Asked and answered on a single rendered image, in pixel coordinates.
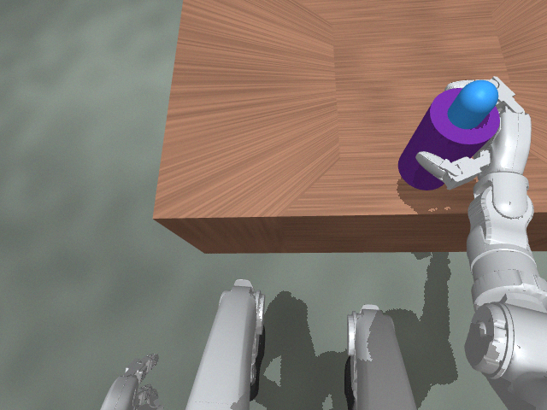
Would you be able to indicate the left robot foot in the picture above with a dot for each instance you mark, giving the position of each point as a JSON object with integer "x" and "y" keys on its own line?
{"x": 254, "y": 385}

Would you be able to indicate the right robot hand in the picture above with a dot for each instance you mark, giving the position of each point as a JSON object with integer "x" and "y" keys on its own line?
{"x": 506, "y": 151}

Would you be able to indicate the left robot hand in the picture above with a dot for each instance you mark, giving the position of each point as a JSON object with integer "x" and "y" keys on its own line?
{"x": 124, "y": 393}

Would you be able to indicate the right robot arm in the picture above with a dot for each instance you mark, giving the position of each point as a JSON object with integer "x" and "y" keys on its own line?
{"x": 507, "y": 339}

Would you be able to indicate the bottle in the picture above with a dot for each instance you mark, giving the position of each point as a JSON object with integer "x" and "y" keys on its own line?
{"x": 457, "y": 124}

